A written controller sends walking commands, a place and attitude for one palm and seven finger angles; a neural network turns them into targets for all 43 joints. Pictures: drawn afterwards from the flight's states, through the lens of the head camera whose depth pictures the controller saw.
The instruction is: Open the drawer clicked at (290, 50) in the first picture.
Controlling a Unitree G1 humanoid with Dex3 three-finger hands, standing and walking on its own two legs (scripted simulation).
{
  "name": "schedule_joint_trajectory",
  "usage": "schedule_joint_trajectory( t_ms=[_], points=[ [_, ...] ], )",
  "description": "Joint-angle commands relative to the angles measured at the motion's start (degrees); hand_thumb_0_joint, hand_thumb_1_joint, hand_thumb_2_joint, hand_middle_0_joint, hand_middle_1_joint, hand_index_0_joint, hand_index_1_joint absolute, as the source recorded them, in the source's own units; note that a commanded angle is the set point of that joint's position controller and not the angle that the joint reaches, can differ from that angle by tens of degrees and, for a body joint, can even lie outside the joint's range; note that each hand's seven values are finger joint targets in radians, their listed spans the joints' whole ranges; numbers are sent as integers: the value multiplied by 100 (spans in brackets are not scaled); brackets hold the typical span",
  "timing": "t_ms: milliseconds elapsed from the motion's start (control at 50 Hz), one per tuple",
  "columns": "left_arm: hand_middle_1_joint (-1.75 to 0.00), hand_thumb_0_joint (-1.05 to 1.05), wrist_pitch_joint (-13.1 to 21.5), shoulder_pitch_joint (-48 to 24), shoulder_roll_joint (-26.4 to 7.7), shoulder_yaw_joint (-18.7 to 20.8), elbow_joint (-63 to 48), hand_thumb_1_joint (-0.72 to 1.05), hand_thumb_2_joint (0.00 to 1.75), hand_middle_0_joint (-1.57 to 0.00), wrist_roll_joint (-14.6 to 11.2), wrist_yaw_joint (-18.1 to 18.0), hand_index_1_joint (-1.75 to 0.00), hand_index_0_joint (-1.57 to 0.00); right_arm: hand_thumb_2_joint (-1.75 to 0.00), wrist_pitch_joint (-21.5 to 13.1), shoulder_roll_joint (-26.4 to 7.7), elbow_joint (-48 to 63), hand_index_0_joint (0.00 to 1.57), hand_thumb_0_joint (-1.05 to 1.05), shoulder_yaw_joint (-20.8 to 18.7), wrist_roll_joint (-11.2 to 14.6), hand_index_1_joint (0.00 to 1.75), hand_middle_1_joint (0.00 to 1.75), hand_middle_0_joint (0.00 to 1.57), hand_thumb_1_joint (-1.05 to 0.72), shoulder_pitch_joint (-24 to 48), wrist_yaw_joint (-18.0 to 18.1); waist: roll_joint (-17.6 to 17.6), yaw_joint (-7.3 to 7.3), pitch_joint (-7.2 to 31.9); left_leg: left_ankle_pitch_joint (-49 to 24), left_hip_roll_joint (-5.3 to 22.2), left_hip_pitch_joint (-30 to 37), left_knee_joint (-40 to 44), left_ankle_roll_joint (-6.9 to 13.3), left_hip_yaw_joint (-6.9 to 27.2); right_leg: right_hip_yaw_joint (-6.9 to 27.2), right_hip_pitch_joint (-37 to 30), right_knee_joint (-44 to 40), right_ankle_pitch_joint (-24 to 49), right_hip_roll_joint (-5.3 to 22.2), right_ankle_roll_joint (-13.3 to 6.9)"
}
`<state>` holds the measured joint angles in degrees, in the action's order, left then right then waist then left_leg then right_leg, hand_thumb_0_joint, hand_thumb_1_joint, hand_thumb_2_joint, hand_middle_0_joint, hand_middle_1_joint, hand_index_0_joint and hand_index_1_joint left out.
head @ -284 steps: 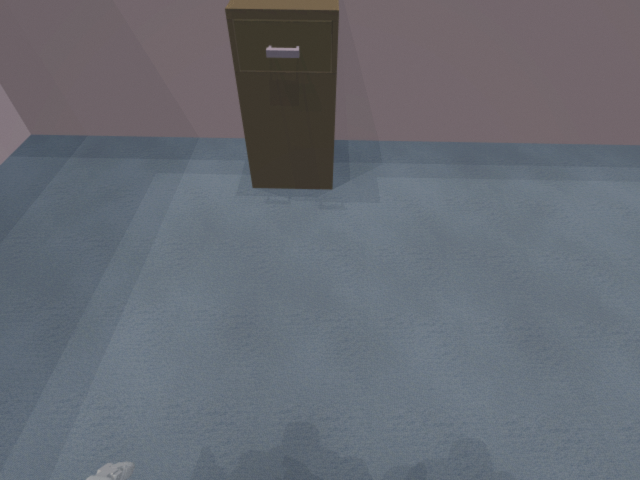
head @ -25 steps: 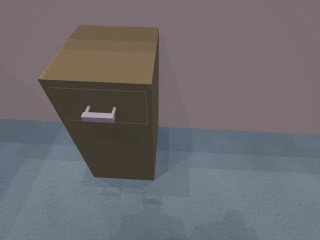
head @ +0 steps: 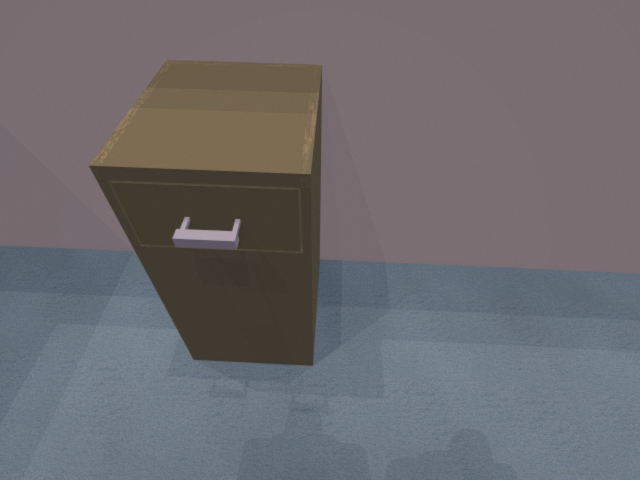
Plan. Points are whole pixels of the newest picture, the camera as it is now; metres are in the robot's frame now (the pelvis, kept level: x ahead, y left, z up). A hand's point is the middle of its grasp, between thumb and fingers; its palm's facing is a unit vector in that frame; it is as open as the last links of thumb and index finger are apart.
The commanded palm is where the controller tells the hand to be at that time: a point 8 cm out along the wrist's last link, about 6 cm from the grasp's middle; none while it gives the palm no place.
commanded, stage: look again from close up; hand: left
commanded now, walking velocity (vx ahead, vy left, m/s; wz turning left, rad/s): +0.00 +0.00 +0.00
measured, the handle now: (209, 231) +0.57 +0.26 -0.09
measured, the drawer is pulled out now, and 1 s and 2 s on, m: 0.00 0.00 0.00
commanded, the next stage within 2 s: raise the hand with hooked fingers in 0.56 s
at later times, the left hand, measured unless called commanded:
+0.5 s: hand out of the picture +0.03 +0.22 -0.18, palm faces +0.03 -0.98 -0.21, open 7.4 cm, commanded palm none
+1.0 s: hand (154, 412) +0.21 +0.23 -0.04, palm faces -0.06 -0.31 -0.95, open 8.2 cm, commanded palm +0.14 +0.26 -0.03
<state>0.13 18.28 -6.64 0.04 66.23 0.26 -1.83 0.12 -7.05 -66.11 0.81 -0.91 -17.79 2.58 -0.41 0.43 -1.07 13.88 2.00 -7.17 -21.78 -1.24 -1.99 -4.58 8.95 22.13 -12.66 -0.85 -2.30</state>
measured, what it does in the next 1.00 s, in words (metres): stands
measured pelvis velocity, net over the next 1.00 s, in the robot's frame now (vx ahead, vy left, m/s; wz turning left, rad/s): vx -0.01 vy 0.03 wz -0.07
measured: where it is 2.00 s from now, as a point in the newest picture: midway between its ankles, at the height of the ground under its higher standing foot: outside the picture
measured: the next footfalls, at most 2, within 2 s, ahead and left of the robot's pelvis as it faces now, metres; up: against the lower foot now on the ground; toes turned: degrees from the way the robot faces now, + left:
none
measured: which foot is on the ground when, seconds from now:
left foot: down 0.00-1.00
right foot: down 0.00-1.00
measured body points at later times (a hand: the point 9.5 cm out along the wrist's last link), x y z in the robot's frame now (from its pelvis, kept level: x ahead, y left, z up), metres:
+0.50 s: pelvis +0.01 +0.04 -0.01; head +0.01 +0.04 +0.44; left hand +0.03 +0.27 -0.16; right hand +0.00 -0.17 -0.17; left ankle -0.02 +0.13 -0.74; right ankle -0.01 -0.09 -0.74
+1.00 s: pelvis -0.01 +0.03 -0.03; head +0.00 -0.01 +0.42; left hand +0.20 +0.24 +0.01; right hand +0.18 -0.23 -0.11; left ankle -0.02 +0.13 -0.74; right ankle +0.00 -0.07 -0.74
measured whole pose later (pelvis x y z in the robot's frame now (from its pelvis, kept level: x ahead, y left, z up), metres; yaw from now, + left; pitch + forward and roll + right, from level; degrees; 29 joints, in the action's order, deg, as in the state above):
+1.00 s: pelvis -0.01 +0.03 -0.03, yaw -4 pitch +8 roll +2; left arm 0.4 22.9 -16.5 -2.7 2.9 49.1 -20.1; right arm -2.6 -15.1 -34.5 -2.4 -2.2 -6.6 -0.7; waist -1.7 1.2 7.2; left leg 21.2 -0.3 -24.6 -38.0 1.4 -7.5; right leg 1.1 30.5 42.4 -19.7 -0.5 -2.4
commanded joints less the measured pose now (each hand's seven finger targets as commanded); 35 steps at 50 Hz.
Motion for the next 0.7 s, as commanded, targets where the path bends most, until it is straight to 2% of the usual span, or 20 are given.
schedule_joint_trajectory(
  t_ms=[0,40,60,80,100,120,140,180,200,220,240,280,300,380,400,420,620,640,660,680],
  points=[
    [-30,0,79,333,-529,86,-136,90,90,-20,4,-20,-30,-20,-90,-101,-473,118,20,0,-84,41,30,30,20,-90,-409,19,-25,-15,-377,-556,422,-328,394,215,391,693,127,-471,392,655,35],
    [-30,0,89,354,-517,82,-125,90,90,-20,2,-24,-30,-20,-90,-116,-446,112,20,0,-78,38,30,30,20,-90,-432,23,-32,-8,-349,-684,417,-315,384,222,402,679,78,-438,537,670,33],
    [-30,0,284,744,-749,62,-13,90,90,-20,90,-263,-30,-20,-90,-228,-630,519,20,0,-109,85,30,30,20,-90,377,-98,166,284,-524,-315,361,-1007,-999,4,12,1044,84,-228,3129,1129,283],
    [-30,0,325,586,-996,111,-270,90,90,-20,80,-216,-30,-20,-90,-125,-338,700,20,0,-121,58,30,30,20,-90,-156,-103,249,-152,5,668,154,-812,-1069,105,230,1317,22,-335,2136,1448,-43],
    [-30,0,321,348,-999,104,-358,90,90,-20,71,-146,-30,-20,-90,-52,-323,650,20,0,-104,17,30,30,20,-90,-194,-128,145,-121,-105,634,145,-648,-1037,161,174,1287,319,-472,959,1371,-202],
    [-30,0,323,142,-888,88,-391,90,90,-20,77,-123,-30,-20,-90,-91,-333,639,20,0,-91,5,30,30,20,-90,-436,-142,166,-275,102,316,155,-469,-880,183,177,1099,543,-422,-5,1196,-275],
    [-30,0,328,82,-745,87,-452,90,90,-20,58,-104,-30,-20,-90,-144,-368,617,20,0,-76,-22,30,30,20,-90,-601,-148,91,-294,106,-156,184,-442,-720,230,316,910,618,-210,-87,959,-244],
    [-30,0,303,160,-608,44,-475,90,90,-20,34,-82,-30,-20,-90,-233,-470,625,20,0,-57,-1,30,30,20,-90,-560,-126,-218,-181,140,-971,356,-561,-473,297,470,666,284,221,637,713,-158],
    [-30,0,269,179,-604,41,-458,90,90,-20,31,-72,-30,-20,-90,-246,-522,630,20,0,-49,-5,30,30,20,-90,-585,-111,-350,-132,113,-1151,409,-663,-427,333,523,551,165,365,638,648,-115],
    [-30,0,244,233,-576,26,-435,90,90,-20,27,-64,-30,-20,-90,-257,-551,643,20,0,-39,-5,30,30,20,-90,-537,-91,-325,-81,40,-1336,436,-748,-377,357,557,508,94,421,693,626,-96],
    [-30,0,225,269,-566,19,-426,90,90,-20,22,-63,-30,-20,-90,-258,-569,640,20,0,-38,-2,30,30,20,-90,-495,-74,-137,-54,-36,-1395,438,-759,-341,374,564,501,81,440,744,615,-80],
    [-30,0,178,262,-561,15,-428,90,90,-20,20,-57,-30,-20,-90,-241,-621,666,20,0,-33,4,30,30,20,-90,-470,-58,2,-35,-296,-1138,422,-863,-215,385,577,499,172,403,565,610,-53],
    [-30,0,151,239,-568,12,-435,90,90,-20,36,-56,-30,-20,-90,-239,-639,650,20,0,-30,-6,30,30,20,-90,-541,-65,-55,-40,-398,-1098,444,-959,-139,404,634,456,177,430,390,578,-37],
    [-30,0,105,247,-606,28,-488,90,90,-20,29,-49,-30,-20,-90,-242,-663,609,20,0,-17,1,30,30,20,-90,-486,-54,27,11,-490,-1055,411,-925,14,432,639,424,138,394,410,596,18],
    [-30,0,94,227,-609,21,-480,90,90,-20,33,-49,-30,-20,-90,-243,-679,578,20,0,-12,-5,30,30,20,-90,-519,-60,-95,6,-497,-1053,416,-949,74,440,676,393,113,411,342,590,34],
    [-30,0,86,228,-617,28,-490,90,90,-20,32,-50,-30,-20,-90,-243,-683,564,20,0,-9,-7,30,30,20,-90,-517,-58,-51,20,-516,-1053,426,-937,115,445,685,400,126,412,317,575,40],
    [-30,0,87,280,-608,39,-442,90,90,-20,30,-44,-30,-20,-90,-260,-680,428,20,0,-19,8,30,30,20,-90,-509,-37,-22,18,-220,-1500,381,-485,87,455,587,391,-9,342,646,654,82],
    [-30,0,189,486,-848,40,-294,90,90,-20,96,-280,-30,-20,-90,-261,-942,819,20,0,-95,104,30,30,20,-90,24,-74,423,110,-540,-2698,457,-915,-961,236,473,685,302,324,2586,880,150],
    [-32,0,1057,-4033,-2711,117,-9155,88,89,-20,1055,-355,-32,-20,-90,-1105,-1821,2692,20,0,-168,322,30,30,20,-90,45,81,-1527,-383,2407,-3488,20,883,-329,265,503,707,147,992,2110,190,-50],
    [-33,0,442,-1381,-2078,-3,-7361,85,88,-20,1194,-737,-33,-20,-90,-1767,-1238,2402,20,0,-93,223,30,30,20,-90,483,307,-2209,13,1955,-4550,333,1331,1,28,470,87,862,1583,21,135,-77]
  ],
)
